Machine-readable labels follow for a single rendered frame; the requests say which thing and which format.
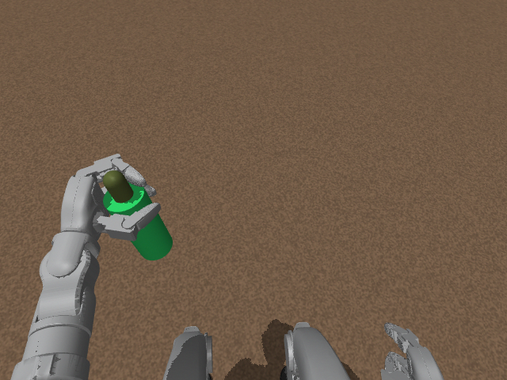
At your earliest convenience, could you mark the left robot arm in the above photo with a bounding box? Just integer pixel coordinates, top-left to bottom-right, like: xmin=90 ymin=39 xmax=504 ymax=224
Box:
xmin=10 ymin=230 xmax=101 ymax=380

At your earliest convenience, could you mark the left robot hand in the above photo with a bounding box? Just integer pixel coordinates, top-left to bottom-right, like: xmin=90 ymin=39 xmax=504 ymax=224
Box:
xmin=60 ymin=154 xmax=161 ymax=241

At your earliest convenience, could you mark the bottle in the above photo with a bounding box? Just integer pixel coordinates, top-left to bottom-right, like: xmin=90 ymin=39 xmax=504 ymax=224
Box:
xmin=103 ymin=170 xmax=173 ymax=260

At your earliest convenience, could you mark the right robot hand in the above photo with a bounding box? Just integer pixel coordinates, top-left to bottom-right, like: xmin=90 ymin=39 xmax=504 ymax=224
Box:
xmin=380 ymin=322 xmax=444 ymax=380

